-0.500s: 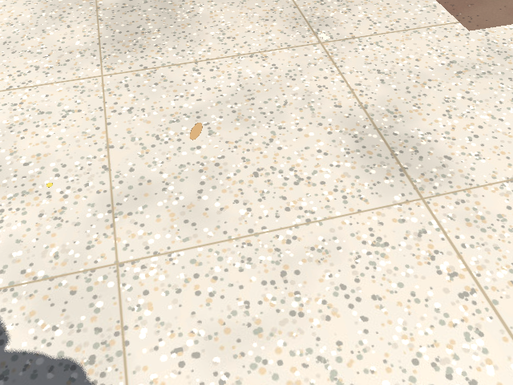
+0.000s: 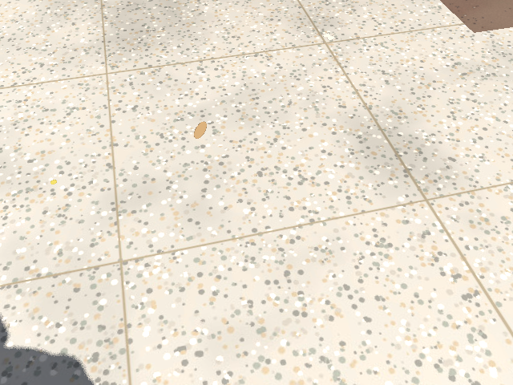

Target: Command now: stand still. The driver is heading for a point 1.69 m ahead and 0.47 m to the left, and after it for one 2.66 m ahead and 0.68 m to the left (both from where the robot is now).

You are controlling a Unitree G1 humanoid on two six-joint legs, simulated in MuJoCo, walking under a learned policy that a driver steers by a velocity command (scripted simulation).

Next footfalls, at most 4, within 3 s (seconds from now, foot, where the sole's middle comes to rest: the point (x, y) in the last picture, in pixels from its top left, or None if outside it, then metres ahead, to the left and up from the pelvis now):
0.74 right None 0.42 -0.09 -0.77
1.28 left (202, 319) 0.70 0.18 -0.77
1.78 right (233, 224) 1.04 0.10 -0.77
2.28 left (127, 205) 1.13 0.46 -0.77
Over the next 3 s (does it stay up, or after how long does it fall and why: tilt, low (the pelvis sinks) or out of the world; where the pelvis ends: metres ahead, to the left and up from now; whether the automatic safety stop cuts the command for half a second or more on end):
stays up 1.41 0.43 0.00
